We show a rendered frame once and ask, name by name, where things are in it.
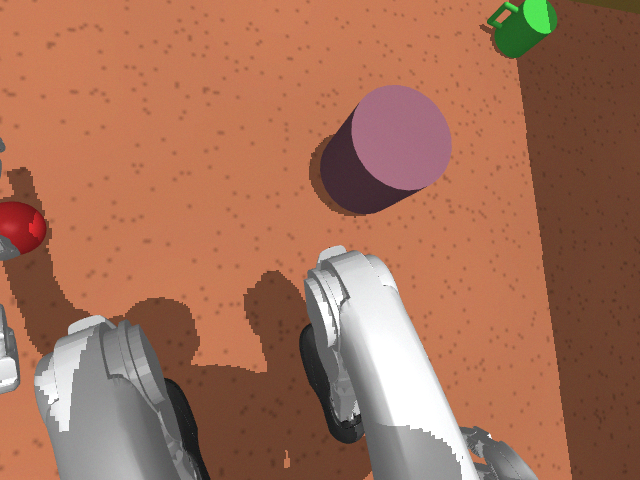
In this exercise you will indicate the left robot hand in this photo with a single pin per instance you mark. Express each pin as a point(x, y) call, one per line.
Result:
point(7, 249)

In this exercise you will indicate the left robot arm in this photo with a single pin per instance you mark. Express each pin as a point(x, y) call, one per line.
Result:
point(9, 360)

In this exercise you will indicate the right robot hand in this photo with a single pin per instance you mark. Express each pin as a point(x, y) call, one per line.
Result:
point(503, 463)

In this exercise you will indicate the right robot foot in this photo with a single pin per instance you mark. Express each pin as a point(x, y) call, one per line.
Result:
point(347, 431)

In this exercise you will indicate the left robot foot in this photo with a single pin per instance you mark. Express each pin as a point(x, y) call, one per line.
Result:
point(188, 428)

